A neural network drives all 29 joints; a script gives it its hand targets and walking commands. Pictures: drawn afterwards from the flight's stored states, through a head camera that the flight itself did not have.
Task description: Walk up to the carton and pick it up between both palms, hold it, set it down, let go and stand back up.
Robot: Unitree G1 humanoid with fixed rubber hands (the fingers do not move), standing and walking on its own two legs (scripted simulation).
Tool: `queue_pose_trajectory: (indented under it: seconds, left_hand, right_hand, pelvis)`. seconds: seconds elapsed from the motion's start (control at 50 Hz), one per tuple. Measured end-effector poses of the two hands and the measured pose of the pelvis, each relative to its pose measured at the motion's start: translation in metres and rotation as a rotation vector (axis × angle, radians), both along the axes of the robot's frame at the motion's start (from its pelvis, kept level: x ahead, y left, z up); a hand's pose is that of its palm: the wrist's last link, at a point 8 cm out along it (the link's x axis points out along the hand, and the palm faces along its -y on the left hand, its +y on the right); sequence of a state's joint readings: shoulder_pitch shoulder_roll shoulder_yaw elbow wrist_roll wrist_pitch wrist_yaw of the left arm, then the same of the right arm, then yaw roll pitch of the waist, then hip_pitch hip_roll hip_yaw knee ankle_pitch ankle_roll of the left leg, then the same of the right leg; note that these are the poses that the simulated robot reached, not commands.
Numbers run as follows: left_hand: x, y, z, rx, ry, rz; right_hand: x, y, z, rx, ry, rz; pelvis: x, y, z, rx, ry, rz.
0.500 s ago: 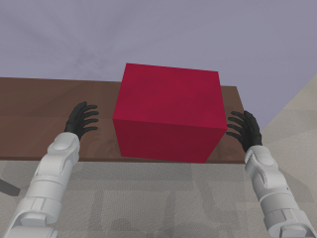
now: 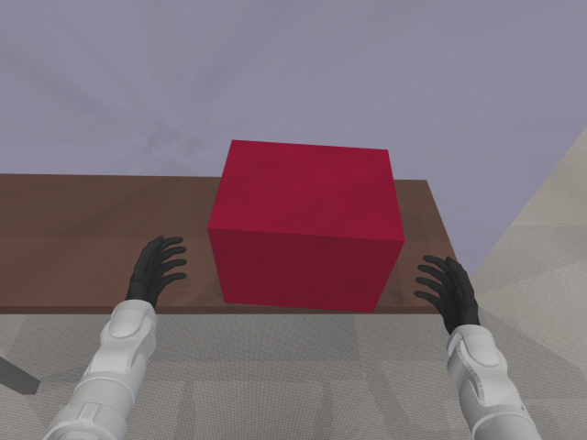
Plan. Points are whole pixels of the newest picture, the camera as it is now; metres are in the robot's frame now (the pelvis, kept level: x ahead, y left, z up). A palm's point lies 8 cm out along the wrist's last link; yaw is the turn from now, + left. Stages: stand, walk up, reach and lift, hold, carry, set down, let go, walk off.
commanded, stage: let go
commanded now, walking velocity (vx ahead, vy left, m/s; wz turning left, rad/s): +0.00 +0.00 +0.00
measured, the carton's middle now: (304, 228) +0.45 +0.00 -0.01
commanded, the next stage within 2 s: stand in 0.16 s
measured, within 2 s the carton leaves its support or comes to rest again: neither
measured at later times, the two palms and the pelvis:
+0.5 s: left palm out of the picture +0.08 +0.28 -0.12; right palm out of the picture +0.11 -0.25 -0.11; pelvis +0.06 +0.01 +0.00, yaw +3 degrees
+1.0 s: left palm out of the picture +0.00 +0.26 -0.14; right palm out of the picture +0.04 -0.23 -0.13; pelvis +0.04 +0.01 +0.00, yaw +3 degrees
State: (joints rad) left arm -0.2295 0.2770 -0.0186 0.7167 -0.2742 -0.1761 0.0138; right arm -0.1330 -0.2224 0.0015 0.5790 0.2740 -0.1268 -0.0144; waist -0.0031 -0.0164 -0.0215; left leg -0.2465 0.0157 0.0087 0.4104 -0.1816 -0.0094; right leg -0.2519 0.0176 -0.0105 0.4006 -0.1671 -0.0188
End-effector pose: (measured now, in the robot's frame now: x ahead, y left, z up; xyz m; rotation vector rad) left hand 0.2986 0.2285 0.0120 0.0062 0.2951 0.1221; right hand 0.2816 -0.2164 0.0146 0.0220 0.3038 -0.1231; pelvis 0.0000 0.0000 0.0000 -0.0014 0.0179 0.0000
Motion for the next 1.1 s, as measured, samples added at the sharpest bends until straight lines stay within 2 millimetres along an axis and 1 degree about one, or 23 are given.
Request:
queue_pose_trajectory:
  seconds: [0.08,0.16,0.18,0.22,0.26,0.3,0.36,0.4,0.46,0.5,0.54,0.58,0.62,0.74,0.82,0.92,1.1]
  left_hand:
    - [-0.014,0.006,-0.012,0.0,0.02,0.011]
    - [-0.021,0.009,-0.013,0.009,0.005,0.007]
    - [-0.022,0.009,-0.013,0.046,0.01,-0.012]
    - [-0.036,0.015,-0.027,0.194,0.122,-0.084]
    - [-0.058,0.025,-0.048,0.254,0.258,-0.104]
    - [-0.085,0.036,-0.07,0.255,0.386,-0.085]
    - [-0.128,0.049,-0.1,0.226,0.563,-0.042]
    - [-0.157,0.054,-0.115,0.209,0.671,-0.021]
    - [-0.197,0.057,-0.129,0.188,0.809,0.004]
    - [-0.218,0.056,-0.133,0.175,0.875,0.021]
    - [-0.234,0.056,-0.136,0.164,0.919,0.035]
    - [-0.244,0.055,-0.138,0.155,0.945,0.048]
    - [-0.249,0.055,-0.139,0.149,0.954,0.06]
    - [-0.254,0.053,-0.141,0.137,0.937,0.084]
    - [-0.26,0.048,-0.144,0.124,0.94,0.086]
    - [-0.279,0.039,-0.148,0.102,0.985,0.083]
    - [-0.327,0.027,-0.153,0.067,1.107,0.103]
  right_hand:
    - [-0.005,0.004,-0.008,0.007,0.01,-0.018]
    - [-0.004,0.003,-0.008,0.009,-0.007,-0.032]
    - [-0.005,0.002,-0.009,-0.025,-0.003,-0.015]
    - [-0.017,0.0,-0.027,-0.186,0.108,0.082]
    - [-0.04,-0.007,-0.054,-0.268,0.269,0.139]
    - [-0.067,-0.015,-0.079,-0.287,0.424,0.155]
    - [-0.108,-0.024,-0.106,-0.284,0.612,0.155]
    - [-0.133,-0.028,-0.117,-0.279,0.706,0.151]
    - [-0.162,-0.032,-0.126,-0.271,0.808,0.137]
    - [-0.176,-0.033,-0.128,-0.268,0.857,0.126]
    - [-0.184,-0.034,-0.13,-0.267,0.887,0.116]
    - [-0.188,-0.035,-0.131,-0.267,0.899,0.105]
    - [-0.189,-0.035,-0.131,-0.268,0.899,0.094]
    - [-0.189,-0.033,-0.134,-0.261,0.876,0.071]
    - [-0.195,-0.03,-0.136,-0.249,0.877,0.065]
    - [-0.217,-0.023,-0.141,-0.225,0.925,0.063]
    - [-0.266,-0.014,-0.15,-0.189,1.054,0.058]
  pelvis:
    - [0.004,0.002,0.0,-0.002,-0.003,0.007]
    - [0.01,0.005,0.0,-0.004,-0.003,0.011]
    - [0.012,0.006,0.0,-0.005,-0.005,0.012]
    - [0.021,0.007,0.0,-0.007,-0.008,0.021]
    - [0.032,0.009,-0.001,-0.008,-0.015,0.029]
    - [0.041,0.01,-0.002,-0.007,-0.015,0.033]
    - [0.049,0.011,-0.003,-0.004,-0.004,0.04]
    - [0.052,0.011,-0.002,-0.003,0.005,0.042]
    - [0.056,0.013,-0.001,-0.001,0.016,0.046]
    - [0.058,0.013,0.0,0.0,0.018,0.048]
    - [0.059,0.014,0.0,0.0,0.016,0.049]
    - [0.06,0.015,0.001,0.0,0.01,0.05]
    - [0.061,0.015,0.001,0.0,0.001,0.051]
    - [0.058,0.016,0.002,0.001,-0.027,0.053]
    - [0.053,0.016,0.002,0.002,-0.039,0.053]
    - [0.044,0.015,0.003,0.002,-0.045,0.056]
    - [0.029,0.014,0.002,0.001,-0.053,0.062]
